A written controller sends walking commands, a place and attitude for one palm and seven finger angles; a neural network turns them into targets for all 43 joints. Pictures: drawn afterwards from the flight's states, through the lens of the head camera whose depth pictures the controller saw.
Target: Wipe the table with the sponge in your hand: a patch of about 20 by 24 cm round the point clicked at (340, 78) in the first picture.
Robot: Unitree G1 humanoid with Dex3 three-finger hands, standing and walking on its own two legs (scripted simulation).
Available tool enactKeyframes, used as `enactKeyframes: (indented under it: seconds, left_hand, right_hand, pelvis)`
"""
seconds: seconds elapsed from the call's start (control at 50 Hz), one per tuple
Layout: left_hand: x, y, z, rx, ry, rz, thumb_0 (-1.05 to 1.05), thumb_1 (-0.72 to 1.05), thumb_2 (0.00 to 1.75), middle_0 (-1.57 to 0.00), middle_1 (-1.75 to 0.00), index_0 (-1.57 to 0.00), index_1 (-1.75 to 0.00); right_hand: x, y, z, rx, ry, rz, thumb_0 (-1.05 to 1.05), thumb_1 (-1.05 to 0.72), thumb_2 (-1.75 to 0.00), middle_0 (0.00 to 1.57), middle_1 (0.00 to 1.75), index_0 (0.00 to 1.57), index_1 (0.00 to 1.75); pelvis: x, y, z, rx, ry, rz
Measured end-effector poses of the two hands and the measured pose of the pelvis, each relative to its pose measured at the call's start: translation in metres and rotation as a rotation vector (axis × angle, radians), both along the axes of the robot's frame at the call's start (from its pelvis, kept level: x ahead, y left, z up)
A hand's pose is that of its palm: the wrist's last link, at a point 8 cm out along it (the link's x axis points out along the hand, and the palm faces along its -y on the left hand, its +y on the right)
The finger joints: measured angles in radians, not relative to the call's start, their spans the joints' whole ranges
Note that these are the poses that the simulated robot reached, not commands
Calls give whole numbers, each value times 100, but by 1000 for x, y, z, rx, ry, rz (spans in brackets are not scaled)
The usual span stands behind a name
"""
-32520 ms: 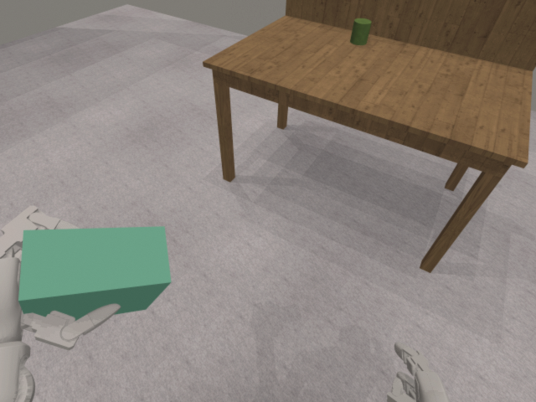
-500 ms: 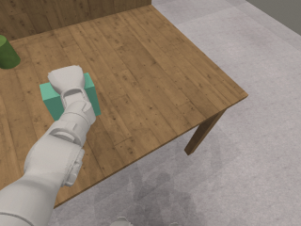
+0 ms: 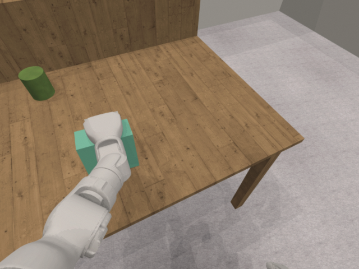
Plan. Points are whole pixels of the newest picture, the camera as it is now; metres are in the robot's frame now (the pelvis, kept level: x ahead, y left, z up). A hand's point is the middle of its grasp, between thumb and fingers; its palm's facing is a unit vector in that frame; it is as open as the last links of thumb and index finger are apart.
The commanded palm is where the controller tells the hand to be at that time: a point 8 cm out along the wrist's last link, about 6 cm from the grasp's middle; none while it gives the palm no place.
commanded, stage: wipe back along the third lane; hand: left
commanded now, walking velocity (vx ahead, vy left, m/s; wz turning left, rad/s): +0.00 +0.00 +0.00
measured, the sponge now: (110, 154) +0.41 +0.21 -0.04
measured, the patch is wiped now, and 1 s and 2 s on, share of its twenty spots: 1.00 1.00 1.00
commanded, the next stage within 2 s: slide back across to the middle lane in 1.74 s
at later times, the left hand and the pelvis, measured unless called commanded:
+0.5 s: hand (116, 156) +0.38 +0.17 +0.01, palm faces -0.08 -0.01 -1.00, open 10.5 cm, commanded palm +0.34 +0.15 +0.04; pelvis -0.01 -0.01 +0.01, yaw +0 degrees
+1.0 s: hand (120, 168) +0.34 +0.16 +0.01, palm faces -0.07 -0.02 -1.00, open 10.5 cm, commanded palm +0.30 +0.14 +0.04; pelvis -0.02 -0.02 +0.01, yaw +1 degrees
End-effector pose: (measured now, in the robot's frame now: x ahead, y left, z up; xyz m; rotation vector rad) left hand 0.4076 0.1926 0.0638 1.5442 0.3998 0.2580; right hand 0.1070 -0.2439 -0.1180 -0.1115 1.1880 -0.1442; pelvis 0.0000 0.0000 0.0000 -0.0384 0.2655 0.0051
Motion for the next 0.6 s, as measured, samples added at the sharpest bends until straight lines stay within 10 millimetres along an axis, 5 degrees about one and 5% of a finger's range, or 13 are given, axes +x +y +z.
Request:
enactKeyframes:
  seconds: [0.6]
  left_hand:
    - [-52, -31, -1, 7, -11, -29, 0, -51, 104, -67, -133, -67, -134]
  right_hand:
    - [9, -3, 6, 43, -85, 22, 0, -90, -90, 20, 30, 20, 30]
  pelvis:
    - [-15, -14, 5, 19, -76, 2]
